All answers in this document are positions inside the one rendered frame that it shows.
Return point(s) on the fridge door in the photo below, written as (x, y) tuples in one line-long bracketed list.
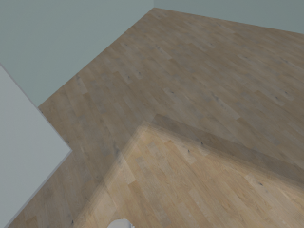
[(30, 149)]

